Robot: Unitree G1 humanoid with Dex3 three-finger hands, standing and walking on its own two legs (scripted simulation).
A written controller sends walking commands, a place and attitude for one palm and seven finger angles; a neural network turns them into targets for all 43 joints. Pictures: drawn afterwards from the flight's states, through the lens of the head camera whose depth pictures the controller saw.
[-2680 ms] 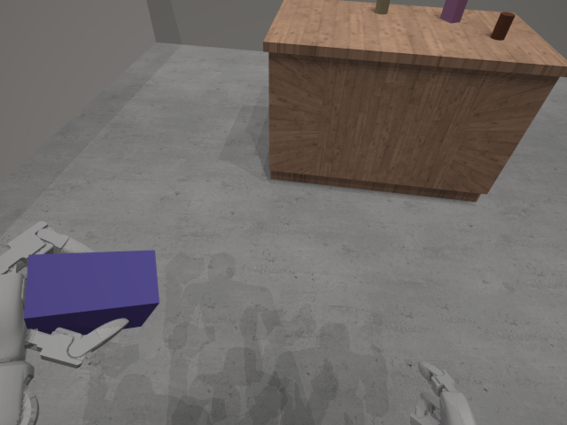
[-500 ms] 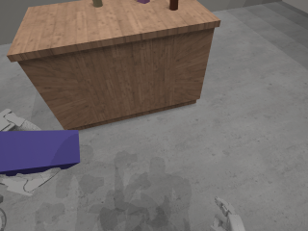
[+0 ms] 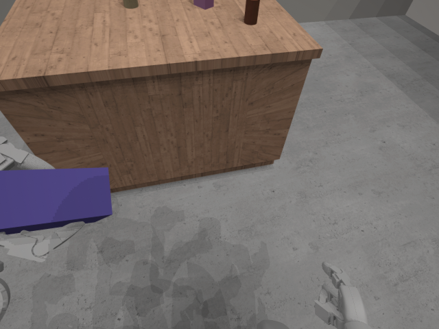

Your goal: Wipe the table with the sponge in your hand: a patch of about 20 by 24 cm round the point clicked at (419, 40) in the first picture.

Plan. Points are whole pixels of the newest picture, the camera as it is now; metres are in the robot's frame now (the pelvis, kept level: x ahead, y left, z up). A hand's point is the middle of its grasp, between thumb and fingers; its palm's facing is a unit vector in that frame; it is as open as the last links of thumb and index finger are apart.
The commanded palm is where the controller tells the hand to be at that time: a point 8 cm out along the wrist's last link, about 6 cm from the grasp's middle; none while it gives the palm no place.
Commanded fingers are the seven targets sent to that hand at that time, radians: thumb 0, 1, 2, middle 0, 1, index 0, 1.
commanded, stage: walk to a spot facing it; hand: left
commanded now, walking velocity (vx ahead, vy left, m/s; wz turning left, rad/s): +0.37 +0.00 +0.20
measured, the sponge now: (69, 200) +0.25 +0.21 +0.18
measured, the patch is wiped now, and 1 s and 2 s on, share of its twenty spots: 0.00 0.00 0.00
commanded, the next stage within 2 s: turn to face it in 0.46 s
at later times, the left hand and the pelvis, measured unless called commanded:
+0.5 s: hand (68, 156) +0.31 +0.23 +0.19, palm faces +0.53 -0.71 -0.45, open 9.8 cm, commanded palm +0.24 +0.27 +0.19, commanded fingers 0.00 0.10 1.30 -1.20 -1.60 -1.20 -1.60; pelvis +0.14 -0.04 +0.00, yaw +12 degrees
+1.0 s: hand (112, 121) +0.40 +0.20 +0.18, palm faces +0.57 -0.74 -0.36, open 9.8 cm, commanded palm +0.32 +0.23 +0.19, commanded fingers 0.00 0.10 1.30 -1.20 -1.60 -1.20 -1.60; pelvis +0.21 -0.07 +0.00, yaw +8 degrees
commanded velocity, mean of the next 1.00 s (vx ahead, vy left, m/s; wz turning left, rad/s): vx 0.13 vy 0.00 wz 0.00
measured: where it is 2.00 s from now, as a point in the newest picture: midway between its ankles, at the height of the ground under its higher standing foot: outside the picture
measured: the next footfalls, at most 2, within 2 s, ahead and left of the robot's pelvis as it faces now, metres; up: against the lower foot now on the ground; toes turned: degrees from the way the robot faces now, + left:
right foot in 0.18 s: +0.15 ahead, -0.16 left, +0.00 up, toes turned -7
left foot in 0.52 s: +0.23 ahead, +0.10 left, +0.00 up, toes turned +23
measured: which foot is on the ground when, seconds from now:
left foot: down 0.00-0.18, up 0.20-0.50, down 0.52-0.88, up 0.90-1.00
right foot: up 0.00-0.16, down 0.18-0.52, up 0.54-0.86, down 0.88-1.00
